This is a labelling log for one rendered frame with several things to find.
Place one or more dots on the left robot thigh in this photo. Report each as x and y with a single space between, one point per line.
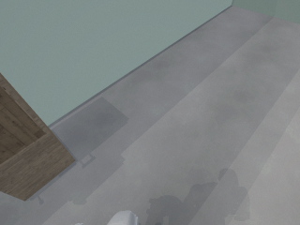
124 218

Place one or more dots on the cupboard door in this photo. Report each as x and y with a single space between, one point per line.
17 129

